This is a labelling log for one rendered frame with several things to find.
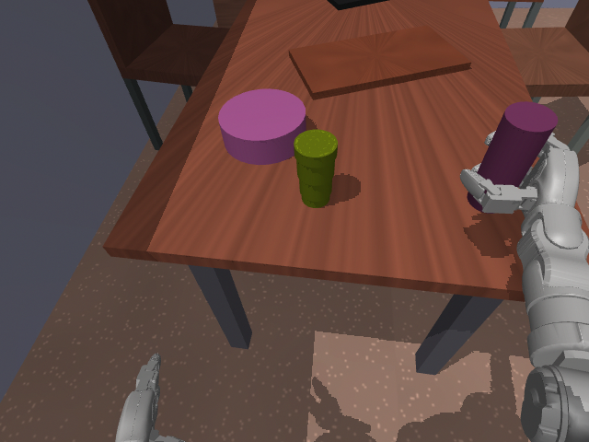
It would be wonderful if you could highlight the right robot hand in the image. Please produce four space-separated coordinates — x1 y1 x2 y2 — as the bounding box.
460 131 580 218

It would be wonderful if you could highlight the left robot hand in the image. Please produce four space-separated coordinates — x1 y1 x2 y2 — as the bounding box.
115 354 185 442

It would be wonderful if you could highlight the table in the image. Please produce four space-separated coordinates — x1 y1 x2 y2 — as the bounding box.
103 0 589 375

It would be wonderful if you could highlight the chair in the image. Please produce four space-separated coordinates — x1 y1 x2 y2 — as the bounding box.
488 0 544 29
501 0 589 154
87 0 230 150

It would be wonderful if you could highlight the right robot arm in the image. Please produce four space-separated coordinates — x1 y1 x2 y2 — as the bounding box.
516 204 589 442

